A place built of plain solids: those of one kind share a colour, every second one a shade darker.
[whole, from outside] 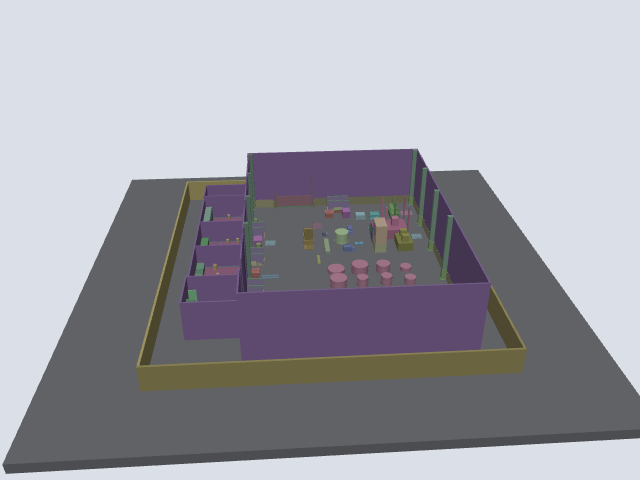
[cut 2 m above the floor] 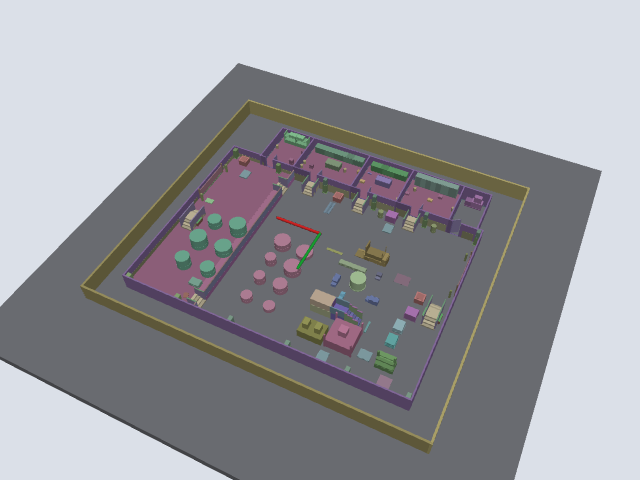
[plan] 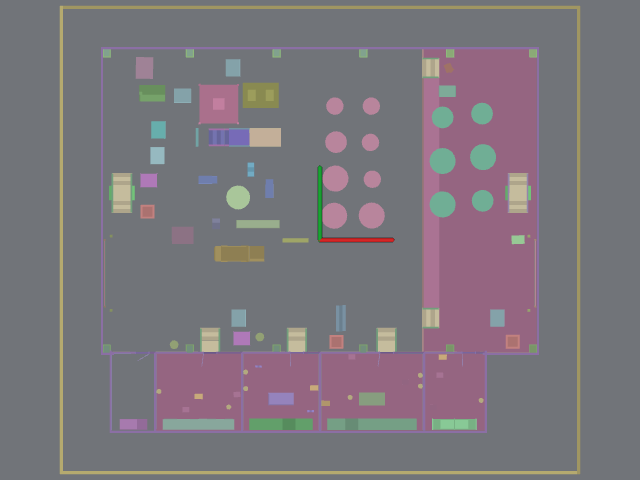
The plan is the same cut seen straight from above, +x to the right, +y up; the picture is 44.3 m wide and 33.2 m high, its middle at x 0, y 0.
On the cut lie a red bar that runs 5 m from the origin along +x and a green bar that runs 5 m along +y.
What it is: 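A precast concrete works, 30.0 x 26.4 m in plan; the plan side|rings|straight|side|mid|loop|plant+lockers+lab+mess+stores|direct|2doors|step3|0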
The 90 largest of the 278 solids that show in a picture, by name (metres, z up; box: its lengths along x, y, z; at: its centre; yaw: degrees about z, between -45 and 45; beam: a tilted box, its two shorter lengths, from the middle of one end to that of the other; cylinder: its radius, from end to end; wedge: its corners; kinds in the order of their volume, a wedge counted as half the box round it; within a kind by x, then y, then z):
{
 "wall_1": {"box": [0.15, 21.3, 7.55], "at": [-15.07, 2.7, 3.73]},
 "wall_2": {"box": [0.15, 5.7, 3.65], "at": [-14.47, -10.5, 1.77]},
 "wall_3": {"box": [1.65, 0.15, 7.55], "at": [-13.57, -7.8, 3.73]},
 "wall_4": {"box": [3.3, 0.15, 3.65], "at": [-12.9, -13.28, 1.77]},
 "wall_5": {"box": [0.15, 5.4, 3.65], "at": [-11.4, -10.5, 1.77]},
 "wall_6": {"box": [3.35, 0.15, 7.55], "at": [-9.72, -7.8, 3.73]},
 "wall_7": {"box": [6.3, 0.15, 3.35], "at": [-8.4, -13.28, 1.62]},
 "wall_8": {"box": [1.75, 0.15, 7.55], "at": [-6.28, -7.8, 3.73]},
 "wall_9": {"box": [0.15, 5.4, 3.35], "at": [-5.4, -10.5, 1.62]},
 "wall_10": {"box": [3.35, 0.15, 7.55], "at": [-3.73, -7.8, 3.73]},
 "wall_11": {"box": [5.7, 0.15, 3.35], "at": [-2.7, -13.28, 1.62]},
 "wall_12": {"box": [1.15, 0.15, 7.55], "at": [-0.57, -7.8, 3.73]},
 "wall_13": {"box": [0.15, 5.4, 3.35], "at": [0.0, -10.5, 1.62]},
 "wall_14": {"box": [30.3, 0.15, 7.55], "at": [0.0, 13.28, 3.73]},
 "wall_15": {"box": [4.15, 0.15, 7.55], "at": [2.08, -7.8, 3.73]},
 "wall_16": {"box": [7.5, 0.15, 3.35], "at": [3.6, -13.28, 1.62]},
 "wall_17": {"box": [2.15, 0.15, 7.55], "at": [6.12, -7.8, 3.73]},
 "wall_18": {"box": [0.15, 5.4, 4.25], "at": [7.2, -10.5, 2.08]},
 "wall_19": {"box": [2.65, 0.15, 7.55], "at": [8.53, -7.8, 3.73]},
 "wall_20": {"box": [4.5, 0.15, 4.25], "at": [9.3, -13.28, 2.08]},
 "wall_21": {"box": [0.65, 0.15, 7.55], "at": [11.07, -7.8, 3.73]},
 "wall_22": {"box": [0.15, 5.7, 4.25], "at": [11.47, -10.5, 2.08]},
 "wall_23": {"box": [3.9, 0.15, 7.55], "at": [13.2, -7.88, 3.73]},
 "wall_24": {"box": [0.15, 21.3, 7.55], "at": [15.07, 2.7, 3.73]},
 "ground_1": {"box": [6.0, 5.4, 0.5], "at": [-8.4, -10.5, 0.35]},
 "ground_2": {"box": [5.4, 5.4, 0.5], "at": [-2.7, -10.5, 0.35]},
 "ground_3": {"box": [7.2, 5.4, 0.5], "at": [3.6, -10.5, 0.35]},
 "ground_4": {"box": [1.2, 1.69, 0.5], "at": [7.65, -6.96, 0.35]},
 "ground_5": {"box": [1.2, 15.88, 0.5], "at": [7.65, 3.25, 0.35]},
 "ground_6": {"box": [4.2, 5.4, 0.5], "at": [9.3, -10.5, 0.35]},
 "ground_7": {"box": [6.75, 21.0, 0.5], "at": [11.62, 2.7, 0.35]},
 "yard_wall_1": {"box": [0.22, 32.4, 2.65], "at": [-17.89, 0.0, 1.27]},
 "yard_wall_2": {"box": [36.0, 0.22, 2.65], "at": [0.0, -16.09, 1.27]},
 "yard_wall_3": {"box": [36.0, 0.22, 2.65], "at": [0.0, 16.09, 1.27]},
 "yard_wall_4": {"box": [0.22, 32.4, 2.65], "at": [17.89, 0.0, 1.27]},
 "ring_stack_1": {"cylinder": 0.9, "from": [8.48, 2.46, 0.6], "to": [8.48, 2.46, 1.1]},
 "ring_stack_2": {"cylinder": 0.89, "from": [8.48, 2.46, 1.1], "to": [8.48, 2.46, 1.6]},
 "ring_stack_3": {"cylinder": 0.9, "from": [8.48, 2.46, 1.6], "to": [8.48, 2.46, 2.1]},
 "ring_stack_4": {"cylinder": 0.9, "from": [8.48, 5.46, 0.6], "to": [8.48, 5.46, 1.1]},
 "ring_stack_5": {"cylinder": 0.89, "from": [8.48, 5.46, 1.1], "to": [8.48, 5.46, 1.6]},
 "ring_stack_6": {"cylinder": 0.75, "from": [8.48, 8.48, 0.6], "to": [8.48, 8.48, 1.1]},
 "ring_stack_7": {"cylinder": 0.73, "from": [8.48, 8.48, 1.1], "to": [8.48, 8.48, 1.6]},
 "ring_stack_8": {"cylinder": 0.75, "from": [11.21, 8.74, 0.6], "to": [11.21, 8.74, 1.1]},
 "ring_stack_9": {"cylinder": 0.73, "from": [11.21, 8.74, 1.1], "to": [11.21, 8.74, 1.6]},
 "ring_stack_10": {"cylinder": 0.75, "from": [11.21, 8.74, 1.6], "to": [11.21, 8.74, 2.1]},
 "ring_stack_11": {"cylinder": 0.75, "from": [11.25, 2.71, 0.6], "to": [11.25, 2.71, 1.1]},
 "ring_stack_12": {"cylinder": 0.73, "from": [11.25, 2.71, 1.1], "to": [11.25, 2.71, 1.6]},
 "ring_stack_13": {"cylinder": 0.9, "from": [11.28, 5.73, 0.6], "to": [11.28, 5.73, 1.1]},
 "ring_stack_14": {"cylinder": 0.89, "from": [11.28, 5.73, 1.1], "to": [11.28, 5.73, 1.6]},
 "ring_stack_15": {"cylinder": 0.9, "from": [11.28, 5.73, 1.6], "to": [11.28, 5.73, 2.1]},
 "column_1": {"box": [0.4, 0.5, 6.3], "at": [-14.75, -7.55, 4.35]},
 "column_2": {"box": [0.4, 0.5, 6.3], "at": [-14.75, 12.95, 4.35]},
 "column_3": {"box": [0.4, 0.5, 6.3], "at": [-9.0, -7.55, 4.35]},
 "column_4": {"box": [0.4, 0.5, 6.3], "at": [-9.0, 12.95, 4.35]},
 "column_5": {"box": [0.4, 0.5, 6.3], "at": [-3.0, -7.55, 4.35]},
 "column_6": {"box": [0.4, 0.5, 6.3], "at": [-3.0, 12.95, 4.35]},
 "column_7": {"box": [0.4, 0.5, 6.3], "at": [3.0, -7.55, 4.35]},
 "column_8": {"box": [0.4, 0.5, 6.3], "at": [3.0, 12.95, 4.35]},
 "mixer_tower_1": {"box": [2.68, 2.68, 1.25], "at": [-7.0, 9.4, 0.57]},
 "mixer_tower_2": {"box": [0.8, 0.8, 1.0], "at": [-7.0, 9.4, 1.7]},
 "ring_1": {"cylinder": 0.9, "from": [0.98, 1.68, 0.0], "to": [0.98, 1.68, 0.5]},
 "ring_2": {"cylinder": 0.9, "from": [1.07, 4.25, 0.0], "to": [1.07, 4.25, 0.5]},
 "ring_3": {"cylinder": 0.89, "from": [1.07, 4.25, 0.5], "to": [1.07, 4.25, 1.0]},
 "ring_4": {"cylinder": 0.75, "from": [1.11, 6.77, 0.0], "to": [1.11, 6.77, 0.5]},
 "ring_5": {"cylinder": 0.73, "from": [1.11, 6.77, 0.5], "to": [1.11, 6.77, 1.0]},
 "ring_6": {"cylinder": 0.9, "from": [3.58, 1.69, 0.0], "to": [3.58, 1.69, 0.5]},
 "ring_7": {"cylinder": 0.89, "from": [3.58, 1.69, 0.5], "to": [3.58, 1.69, 1.0]},
 "cabin_body_1": {"box": [2.16, 1.26, 2.35], "at": [-3.78, 7.1, 2.21]},
 "lockers_1": {"box": [4.94, 0.72, 1.7], "at": [-8.4, -12.76, 1.55]},
 "hoppers_1": {"box": [2.5, 1.74, 1.05], "at": [-4.1, 10.0, 0.47]},
 "deckbase_1": {"box": [2.2, 1.3, 1.13], "at": [-3.8, 7.1, 0.52]},
 "doorstep_1": {"box": [1.42, 0.55, 0.77], "at": [-13.7, 2.98, 0.34]},
 "doorstep_2": {"box": [1.4, 0.82, 0.65], "at": [-7.6, -7.39, 0.28]},
 "doorstep_3": {"box": [1.4, 0.82, 0.65], "at": [-1.6, -7.39, 0.28]},
 "doorstep_4": {"box": [1.4, 0.82, 0.65], "at": [4.6, -7.39, 0.28]},
 "forklift_1": {"box": [2.15, 1.08, 0.6], "at": [-6.17, -0.95, 0.25]},
 "forklift_2": {"box": [1.75, 0.96, 0.55], "at": [-5.97, -0.95, 0.82]},
 "ring_mould_1": {"cylinder": 0.79, "from": [-5.66, 2.94, 0.12], "to": [-5.66, 2.94, 1.19]},
 "deck_1": {"box": [1.4, 1.3, 1.13], "at": [-5.6, 7.1, 0.52]},
 "stillage_1": {"box": [1.1, 0.9, 0.9], "at": [-11.84, 4.12, 0.4]},
 "stillage_2": {"box": [1.1, 0.9, 0.9], "at": [-5.41, -6.82, 0.4]},
 "stepguard_1": {"box": [0.11, 15.88, 0.91], "at": [7.11, 3.25, 1.0]},
 "racking_1": {"box": [3.1, 0.74, 0.55], "at": [9.3, -12.75, 0.82]},
 "stepface_1": {"box": [0.12, 15.88, 0.65], "at": [7.11, 3.25, 0.28]},
 "chain_bin_1": {"box": [0.94, 0.94, 0.69], "at": [1.14, -7.05, 0.29]},
 "chain_bin_2": {"box": [0.94, 0.94, 0.69], "at": [13.33, -7.04, 0.9]},
 "bar_rack_1": {"box": [1.8, 1.14, 0.55], "at": [-11.6, 10.15, 0.23]},
 "curing_tank_1": {"box": [1.76, 0.86, 0.74], "at": [-2.7, -11.0, 0.92]},
 "table_1": {"box": [1.68, 0.78, 0.77], "at": [3.6, -11.0, 0.94]},
 "compressor_1": {"box": [1.2, 0.7, 0.78], "at": [-13.25, -12.75, 0.51]}
}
